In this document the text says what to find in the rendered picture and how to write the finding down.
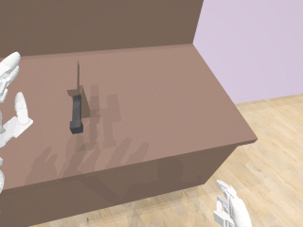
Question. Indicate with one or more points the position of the robot right hand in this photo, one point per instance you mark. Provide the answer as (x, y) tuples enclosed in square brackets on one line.
[(235, 213)]

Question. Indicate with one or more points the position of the robot left hand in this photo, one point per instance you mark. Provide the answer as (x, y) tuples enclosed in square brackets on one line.
[(9, 69)]

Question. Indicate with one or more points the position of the counter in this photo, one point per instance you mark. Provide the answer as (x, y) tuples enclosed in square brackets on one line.
[(155, 119)]

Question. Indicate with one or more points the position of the tap lever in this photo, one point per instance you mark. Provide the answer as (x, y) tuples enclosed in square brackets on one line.
[(76, 125)]

